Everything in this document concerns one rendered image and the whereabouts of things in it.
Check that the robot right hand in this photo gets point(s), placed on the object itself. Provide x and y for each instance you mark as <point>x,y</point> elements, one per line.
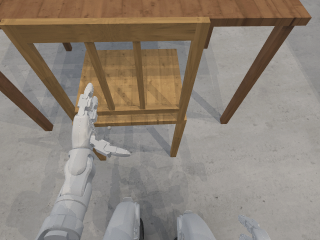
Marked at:
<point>254,228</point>

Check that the robot right thigh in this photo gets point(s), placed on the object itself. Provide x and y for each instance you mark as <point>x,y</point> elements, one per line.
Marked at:
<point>192,227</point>

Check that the table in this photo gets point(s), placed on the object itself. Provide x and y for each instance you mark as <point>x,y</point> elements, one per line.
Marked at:
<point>282,14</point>

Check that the robot thigh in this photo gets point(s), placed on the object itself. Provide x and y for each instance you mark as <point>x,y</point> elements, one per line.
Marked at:
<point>125,218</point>
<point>192,227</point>

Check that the robot left thigh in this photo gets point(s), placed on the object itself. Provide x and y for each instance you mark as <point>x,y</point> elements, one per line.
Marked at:
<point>125,218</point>

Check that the robot left forearm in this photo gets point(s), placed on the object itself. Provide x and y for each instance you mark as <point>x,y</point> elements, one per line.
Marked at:
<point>65,221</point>

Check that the robot left hand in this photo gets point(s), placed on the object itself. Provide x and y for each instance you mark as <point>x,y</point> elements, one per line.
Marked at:
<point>83,127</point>

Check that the chair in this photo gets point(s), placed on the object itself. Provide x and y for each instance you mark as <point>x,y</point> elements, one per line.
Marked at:
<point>134,87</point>

